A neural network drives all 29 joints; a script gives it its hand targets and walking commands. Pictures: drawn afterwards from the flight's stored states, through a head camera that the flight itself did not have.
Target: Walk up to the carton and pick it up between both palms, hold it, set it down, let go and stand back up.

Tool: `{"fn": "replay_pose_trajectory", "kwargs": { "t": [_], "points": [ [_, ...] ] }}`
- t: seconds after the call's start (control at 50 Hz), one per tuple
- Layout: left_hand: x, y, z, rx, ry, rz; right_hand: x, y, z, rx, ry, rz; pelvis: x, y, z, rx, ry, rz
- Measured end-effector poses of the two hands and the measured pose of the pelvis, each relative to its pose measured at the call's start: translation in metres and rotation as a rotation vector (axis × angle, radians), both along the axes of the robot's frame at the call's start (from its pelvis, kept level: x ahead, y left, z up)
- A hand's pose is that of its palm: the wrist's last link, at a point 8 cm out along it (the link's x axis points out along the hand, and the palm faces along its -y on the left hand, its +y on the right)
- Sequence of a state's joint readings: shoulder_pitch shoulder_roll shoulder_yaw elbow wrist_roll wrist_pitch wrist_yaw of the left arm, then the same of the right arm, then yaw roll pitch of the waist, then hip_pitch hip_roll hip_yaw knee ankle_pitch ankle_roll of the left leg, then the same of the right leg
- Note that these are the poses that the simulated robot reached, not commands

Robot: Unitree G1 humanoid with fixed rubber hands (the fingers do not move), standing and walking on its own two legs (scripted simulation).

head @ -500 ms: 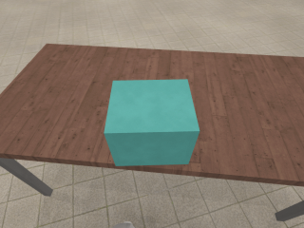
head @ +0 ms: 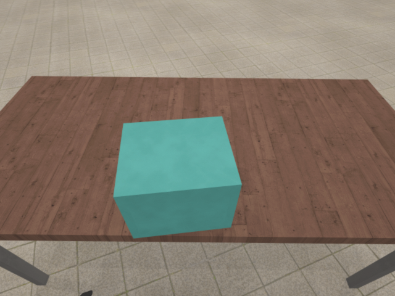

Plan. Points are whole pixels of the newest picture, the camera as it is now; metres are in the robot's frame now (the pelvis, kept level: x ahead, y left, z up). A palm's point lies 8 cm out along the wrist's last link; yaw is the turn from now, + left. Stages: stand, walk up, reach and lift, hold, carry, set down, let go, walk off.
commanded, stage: walk up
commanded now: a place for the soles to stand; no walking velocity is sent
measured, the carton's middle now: (178, 176) +0.41 +0.06 -0.01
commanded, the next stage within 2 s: none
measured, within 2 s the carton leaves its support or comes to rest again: neither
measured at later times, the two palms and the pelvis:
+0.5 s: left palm out of the picture +0.07 +0.26 -0.11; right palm out of the picture +0.09 -0.26 -0.10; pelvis +0.00 -0.01 +0.00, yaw +4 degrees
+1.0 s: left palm out of the picture -0.02 +0.26 -0.10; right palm out of the picture +0.09 -0.29 -0.11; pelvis -0.06 -0.02 -0.01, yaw +7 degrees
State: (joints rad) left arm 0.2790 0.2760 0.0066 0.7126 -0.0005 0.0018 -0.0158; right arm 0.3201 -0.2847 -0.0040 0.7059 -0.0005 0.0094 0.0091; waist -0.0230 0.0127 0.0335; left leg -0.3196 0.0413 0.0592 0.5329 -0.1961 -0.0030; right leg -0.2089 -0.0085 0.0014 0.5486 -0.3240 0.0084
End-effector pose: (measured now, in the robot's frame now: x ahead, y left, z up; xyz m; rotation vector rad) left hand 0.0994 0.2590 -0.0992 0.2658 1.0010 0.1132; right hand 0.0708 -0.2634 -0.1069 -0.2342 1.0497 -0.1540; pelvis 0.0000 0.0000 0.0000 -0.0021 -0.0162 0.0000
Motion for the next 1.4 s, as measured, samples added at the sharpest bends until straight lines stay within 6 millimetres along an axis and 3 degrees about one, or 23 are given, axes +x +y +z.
{"fn": "replay_pose_trajectory", "kwargs": {
  "t": [0.14,0.28,0.62,0.78,0.88,1.0,1.12,1.2,1.4],
  "points": [
    [0.011,-0.010,0.001,-0.011,-0.022,0.001,0.000,-0.004,-0.002,0.001,0.022,0.016,0.003,-0.006,0.000,0.001,-0.006,0.017],
    [0.006,-0.013,-0.003,-0.023,-0.011,0.019,0.007,-0.004,0.000,-0.006,0.018,0.037,0.004,-0.008,0.001,-0.001,-0.008,0.035],
    [-0.041,0.004,-0.013,-0.017,0.073,0.108,0.019,0.003,0.002,-0.025,0.023,0.093,-0.001,-0.003,0.000,-0.011,-0.008,0.083],
    [-0.062,0.018,-0.016,0.044,0.085,0.122,0.029,-0.012,0.000,-0.069,-0.023,0.131,-0.028,-0.010,-0.011,-0.005,-0.008,0.088],
    [-0.086,0.010,-0.011,0.069,0.064,0.139,0.032,-0.028,-0.004,-0.072,-0.050,0.143,-0.047,-0.022,-0.016,-0.003,-0.013,0.106],
    [-0.115,0.004,-0.001,0.086,0.066,0.164,0.019,-0.026,-0.002,-0.070,-0.038,0.165,-0.063,-0.023,-0.008,0.015,-0.004,0.122],
    [-0.131,0.005,-0.010,0.039,0.042,0.189,-0.008,0.000,-0.008,-0.028,-0.009,0.195,-0.074,-0.016,-0.011,0.012,-0.002,0.162],
    [-0.147,0.001,-0.013,-0.011,0.062,0.212,-0.021,0.014,0.000,-0.001,-0.011,0.199,-0.075,-0.012,-0.004,0.012,-0.008,0.159],
    [-0.168,-0.003,-0.013,-0.030,0.090,0.239,-0.019,0.019,0.009,0.009,-0.045,0.205,-0.074,-0.011,0.002,-0.001,-0.016,0.168]
  ]
}}
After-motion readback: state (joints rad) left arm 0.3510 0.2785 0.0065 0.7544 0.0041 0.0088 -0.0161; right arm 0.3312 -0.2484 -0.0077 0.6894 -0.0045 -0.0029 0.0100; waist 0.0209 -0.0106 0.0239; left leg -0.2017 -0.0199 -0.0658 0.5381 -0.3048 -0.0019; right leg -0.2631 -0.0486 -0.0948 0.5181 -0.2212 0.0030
